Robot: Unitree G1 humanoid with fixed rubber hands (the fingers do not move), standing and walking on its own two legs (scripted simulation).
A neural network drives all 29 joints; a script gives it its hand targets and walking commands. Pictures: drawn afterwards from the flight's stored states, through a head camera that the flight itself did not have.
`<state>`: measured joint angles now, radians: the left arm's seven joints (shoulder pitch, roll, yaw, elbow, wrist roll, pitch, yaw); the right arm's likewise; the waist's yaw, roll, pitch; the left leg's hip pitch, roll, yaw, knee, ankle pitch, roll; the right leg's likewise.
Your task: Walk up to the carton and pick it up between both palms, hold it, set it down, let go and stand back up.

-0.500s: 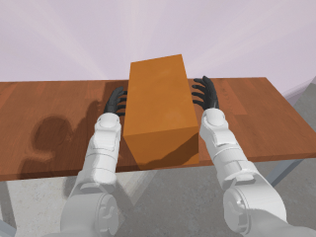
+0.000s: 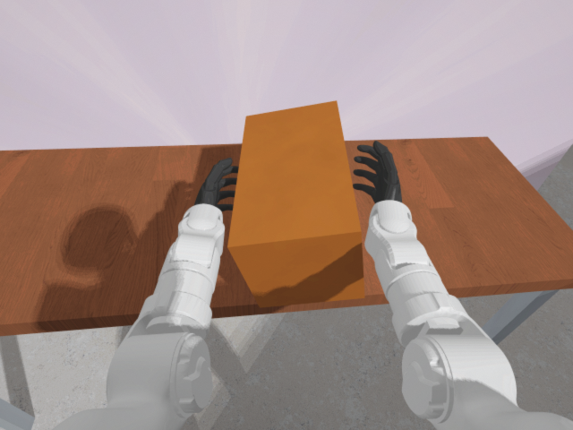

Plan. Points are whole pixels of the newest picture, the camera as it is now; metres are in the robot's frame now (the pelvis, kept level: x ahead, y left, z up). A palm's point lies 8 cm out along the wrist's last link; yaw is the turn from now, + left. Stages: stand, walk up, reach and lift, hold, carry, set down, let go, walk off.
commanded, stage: set down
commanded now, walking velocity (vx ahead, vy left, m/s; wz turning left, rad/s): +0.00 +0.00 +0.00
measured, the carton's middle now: (300, 199) +0.46 -0.03 +0.07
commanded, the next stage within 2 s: none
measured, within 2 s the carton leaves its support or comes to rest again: rests again in 1.88 s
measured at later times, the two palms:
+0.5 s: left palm (212, 215) +0.42 +0.11 +0.08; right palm (381, 205) +0.39 -0.14 +0.12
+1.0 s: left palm (210, 207) +0.44 +0.12 +0.07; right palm (373, 204) +0.41 -0.14 +0.11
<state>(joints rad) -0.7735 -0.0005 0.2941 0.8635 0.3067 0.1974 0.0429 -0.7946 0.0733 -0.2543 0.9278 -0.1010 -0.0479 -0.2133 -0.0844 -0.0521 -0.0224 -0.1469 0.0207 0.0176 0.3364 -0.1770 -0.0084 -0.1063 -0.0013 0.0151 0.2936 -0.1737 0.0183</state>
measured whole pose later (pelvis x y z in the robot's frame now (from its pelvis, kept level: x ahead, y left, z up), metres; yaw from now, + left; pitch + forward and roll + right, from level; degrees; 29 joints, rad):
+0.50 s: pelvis +0.01 +0.00 +0.00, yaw +0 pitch +0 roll +0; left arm -0.78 0.02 0.31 0.99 0.31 0.12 0.03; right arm -0.79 0.13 -0.40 0.96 -0.26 -0.07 -0.19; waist -0.10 -0.05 -0.02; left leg -0.15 0.01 0.02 0.33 -0.19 -0.01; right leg -0.11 -0.01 0.01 0.29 -0.18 0.02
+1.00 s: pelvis +0.03 +0.00 +0.00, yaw +0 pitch +1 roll +0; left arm -0.84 0.05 0.37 1.09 0.31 0.07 -0.03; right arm -0.80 0.18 -0.52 0.96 -0.39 -0.08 -0.18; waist -0.10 -0.07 -0.02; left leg -0.15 0.01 0.02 0.33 -0.21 -0.01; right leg -0.11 -0.01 0.01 0.29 -0.21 0.03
